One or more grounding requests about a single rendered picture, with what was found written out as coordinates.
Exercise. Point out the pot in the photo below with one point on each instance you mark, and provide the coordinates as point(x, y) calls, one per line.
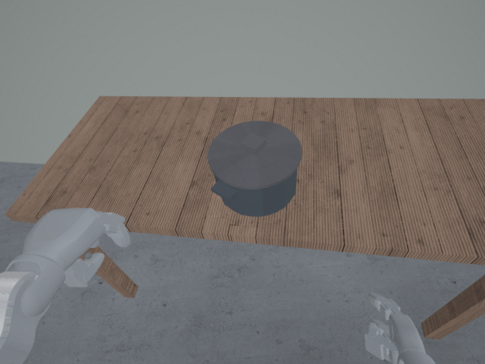
point(260, 202)

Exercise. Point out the knob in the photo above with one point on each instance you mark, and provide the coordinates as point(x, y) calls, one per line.
point(253, 144)

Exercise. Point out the table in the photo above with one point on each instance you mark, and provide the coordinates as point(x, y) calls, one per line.
point(387, 177)

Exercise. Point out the robot left forearm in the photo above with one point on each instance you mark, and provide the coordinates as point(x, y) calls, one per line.
point(27, 287)

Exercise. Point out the robot right hand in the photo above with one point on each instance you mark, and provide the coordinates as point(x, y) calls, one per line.
point(387, 342)

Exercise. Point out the lid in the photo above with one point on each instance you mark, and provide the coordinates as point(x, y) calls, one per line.
point(272, 165)

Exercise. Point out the robot left hand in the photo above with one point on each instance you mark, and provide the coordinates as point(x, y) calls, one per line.
point(64, 235)

